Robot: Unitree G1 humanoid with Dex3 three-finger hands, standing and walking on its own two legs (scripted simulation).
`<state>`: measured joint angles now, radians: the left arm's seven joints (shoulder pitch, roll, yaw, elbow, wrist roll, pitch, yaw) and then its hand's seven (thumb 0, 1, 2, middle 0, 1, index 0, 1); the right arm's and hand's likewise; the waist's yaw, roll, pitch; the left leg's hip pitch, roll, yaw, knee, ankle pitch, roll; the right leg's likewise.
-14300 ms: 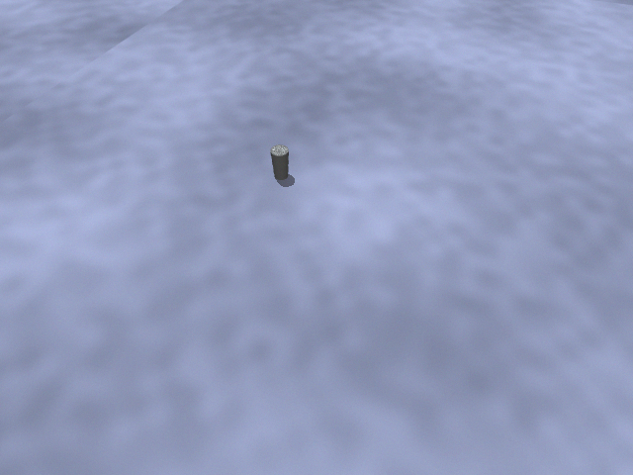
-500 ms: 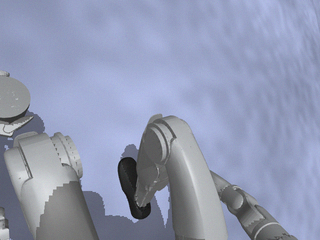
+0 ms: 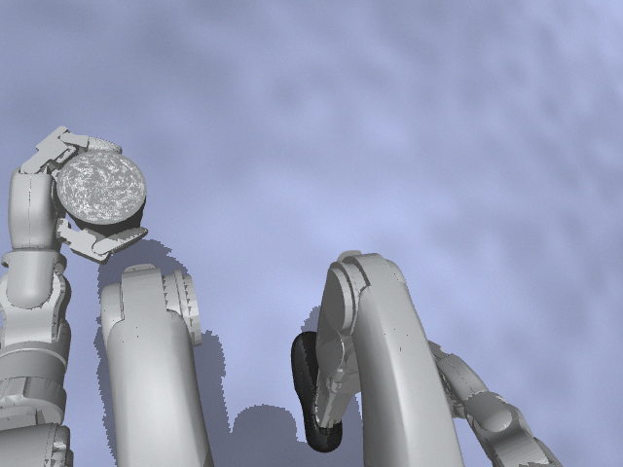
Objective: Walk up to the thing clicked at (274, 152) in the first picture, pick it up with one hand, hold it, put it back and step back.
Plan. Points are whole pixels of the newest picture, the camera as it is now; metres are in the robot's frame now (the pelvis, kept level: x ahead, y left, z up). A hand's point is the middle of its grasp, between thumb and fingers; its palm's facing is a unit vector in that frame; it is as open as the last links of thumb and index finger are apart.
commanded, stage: settle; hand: left
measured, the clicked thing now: (108, 209) +0.40 +0.23 -0.11
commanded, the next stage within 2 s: lift in 0.98 s
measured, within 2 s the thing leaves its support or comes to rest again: neither
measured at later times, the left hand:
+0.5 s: hand (101, 166) +0.42 +0.22 -0.02, palm faces +0.08 -1.00 -0.03, open 11.0 cm
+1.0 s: hand (76, 152) +0.41 +0.24 +0.01, palm faces +0.12 -0.99 -0.03, open 11.1 cm
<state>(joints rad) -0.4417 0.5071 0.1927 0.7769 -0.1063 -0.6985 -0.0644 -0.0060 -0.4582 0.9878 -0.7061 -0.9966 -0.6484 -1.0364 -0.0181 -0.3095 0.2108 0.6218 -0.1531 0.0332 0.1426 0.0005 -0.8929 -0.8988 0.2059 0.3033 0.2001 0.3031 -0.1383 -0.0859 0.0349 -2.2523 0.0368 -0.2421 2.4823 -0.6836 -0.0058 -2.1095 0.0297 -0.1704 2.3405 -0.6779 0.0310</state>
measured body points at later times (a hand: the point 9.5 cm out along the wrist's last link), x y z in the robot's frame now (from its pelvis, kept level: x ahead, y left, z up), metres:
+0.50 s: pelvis +0.02 -0.01 +0.03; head +0.22 +0.07 +0.42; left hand +0.40 +0.28 -0.02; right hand +0.20 -0.26 -0.08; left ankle +0.08 +0.13 -0.29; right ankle +0.12 -0.12 -0.29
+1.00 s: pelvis +0.01 -0.01 +0.05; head +0.21 +0.07 +0.45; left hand +0.40 +0.29 +0.01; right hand +0.19 -0.25 -0.07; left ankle +0.08 +0.13 -0.29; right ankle +0.12 -0.12 -0.29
